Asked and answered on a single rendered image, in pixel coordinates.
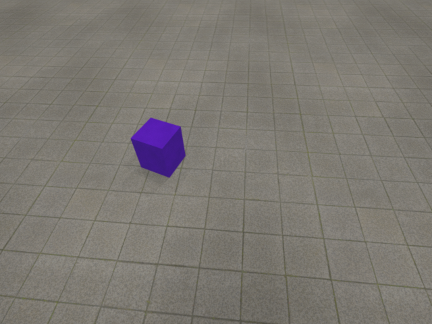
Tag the carton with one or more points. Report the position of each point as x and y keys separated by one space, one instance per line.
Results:
x=159 y=146

